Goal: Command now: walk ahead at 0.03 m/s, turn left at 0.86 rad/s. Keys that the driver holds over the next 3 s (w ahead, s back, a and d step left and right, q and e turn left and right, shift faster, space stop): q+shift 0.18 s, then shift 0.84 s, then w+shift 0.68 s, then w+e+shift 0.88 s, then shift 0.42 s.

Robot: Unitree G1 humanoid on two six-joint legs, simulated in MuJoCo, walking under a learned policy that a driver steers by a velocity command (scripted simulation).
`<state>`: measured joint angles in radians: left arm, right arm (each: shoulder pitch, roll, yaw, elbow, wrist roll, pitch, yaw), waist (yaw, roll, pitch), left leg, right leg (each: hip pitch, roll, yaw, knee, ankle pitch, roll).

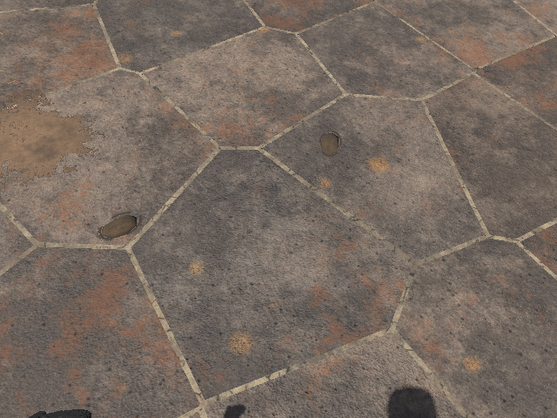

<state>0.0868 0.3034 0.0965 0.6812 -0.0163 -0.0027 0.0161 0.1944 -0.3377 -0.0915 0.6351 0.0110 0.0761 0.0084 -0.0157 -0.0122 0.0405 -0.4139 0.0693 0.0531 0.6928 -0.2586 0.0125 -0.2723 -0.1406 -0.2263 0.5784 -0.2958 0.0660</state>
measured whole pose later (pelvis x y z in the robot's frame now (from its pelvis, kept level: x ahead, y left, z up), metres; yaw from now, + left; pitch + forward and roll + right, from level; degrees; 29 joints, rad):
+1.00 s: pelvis +0.08 -0.01 +0.01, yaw +20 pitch -1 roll +0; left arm 0.13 0.24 0.02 0.77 0.01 -0.01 0.00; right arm 0.23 -0.24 -0.04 0.66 -0.02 0.02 -0.02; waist 0.00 0.00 0.04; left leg -0.22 -0.06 -0.15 0.55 -0.31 -0.01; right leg -0.21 0.02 0.03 0.54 -0.31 -0.01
